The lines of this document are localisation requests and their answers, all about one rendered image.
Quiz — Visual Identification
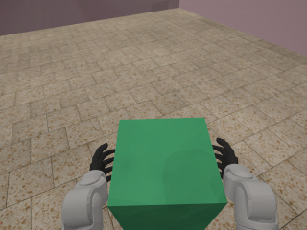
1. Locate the carton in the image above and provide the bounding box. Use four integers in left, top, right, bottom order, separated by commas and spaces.
107, 117, 228, 230

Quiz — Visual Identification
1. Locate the right robot forearm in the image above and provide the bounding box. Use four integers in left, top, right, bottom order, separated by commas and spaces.
223, 164, 279, 230

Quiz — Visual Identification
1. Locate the left robot forearm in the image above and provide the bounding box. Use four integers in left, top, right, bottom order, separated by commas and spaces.
61, 170, 109, 230

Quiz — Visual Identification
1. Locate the robot right hand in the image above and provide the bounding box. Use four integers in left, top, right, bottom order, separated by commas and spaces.
212, 137, 239, 179

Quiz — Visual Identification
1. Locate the robot left hand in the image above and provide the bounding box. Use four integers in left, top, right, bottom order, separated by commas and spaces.
90, 143, 115, 183

